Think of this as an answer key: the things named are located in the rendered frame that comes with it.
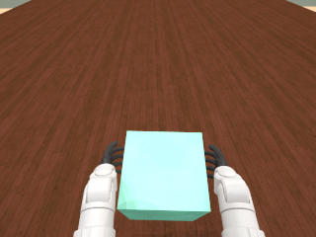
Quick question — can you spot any robot left forearm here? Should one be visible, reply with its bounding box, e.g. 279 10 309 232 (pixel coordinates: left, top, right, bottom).
73 163 118 237

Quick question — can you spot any carton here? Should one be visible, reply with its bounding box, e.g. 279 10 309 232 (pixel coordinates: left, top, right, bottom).
117 130 211 221

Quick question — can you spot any robot right forearm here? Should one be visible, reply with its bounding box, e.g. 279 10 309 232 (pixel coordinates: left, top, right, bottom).
213 166 266 237

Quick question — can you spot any robot left hand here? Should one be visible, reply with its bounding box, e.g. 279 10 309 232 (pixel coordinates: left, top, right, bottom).
100 140 124 174

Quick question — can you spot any robot right hand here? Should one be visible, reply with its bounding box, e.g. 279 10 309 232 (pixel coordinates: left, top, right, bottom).
203 144 228 179

